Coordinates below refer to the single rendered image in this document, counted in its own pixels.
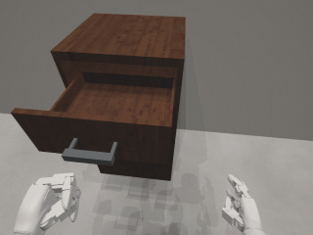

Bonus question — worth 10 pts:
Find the cabinet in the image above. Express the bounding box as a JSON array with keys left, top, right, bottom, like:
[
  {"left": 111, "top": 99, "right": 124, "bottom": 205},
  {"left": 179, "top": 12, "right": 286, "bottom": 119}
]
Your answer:
[{"left": 50, "top": 13, "right": 186, "bottom": 181}]

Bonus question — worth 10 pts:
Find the robot left hand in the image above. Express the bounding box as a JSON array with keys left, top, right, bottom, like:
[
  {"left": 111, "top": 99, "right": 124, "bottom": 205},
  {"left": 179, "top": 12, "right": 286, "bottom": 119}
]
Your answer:
[{"left": 13, "top": 172, "right": 81, "bottom": 235}]

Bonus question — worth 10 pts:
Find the handle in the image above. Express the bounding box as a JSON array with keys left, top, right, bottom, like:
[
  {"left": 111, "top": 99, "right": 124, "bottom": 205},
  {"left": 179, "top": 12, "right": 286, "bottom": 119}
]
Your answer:
[{"left": 62, "top": 138, "right": 117, "bottom": 166}]

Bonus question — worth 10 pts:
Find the drawer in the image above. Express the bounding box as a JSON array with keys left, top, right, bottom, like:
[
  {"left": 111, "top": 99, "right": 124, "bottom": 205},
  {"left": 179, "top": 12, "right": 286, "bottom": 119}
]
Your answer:
[{"left": 11, "top": 70, "right": 176, "bottom": 165}]

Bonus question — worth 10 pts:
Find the robot right hand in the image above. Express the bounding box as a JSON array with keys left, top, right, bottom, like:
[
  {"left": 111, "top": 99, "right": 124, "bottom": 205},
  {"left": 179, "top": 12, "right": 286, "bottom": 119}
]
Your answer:
[{"left": 222, "top": 174, "right": 262, "bottom": 234}]

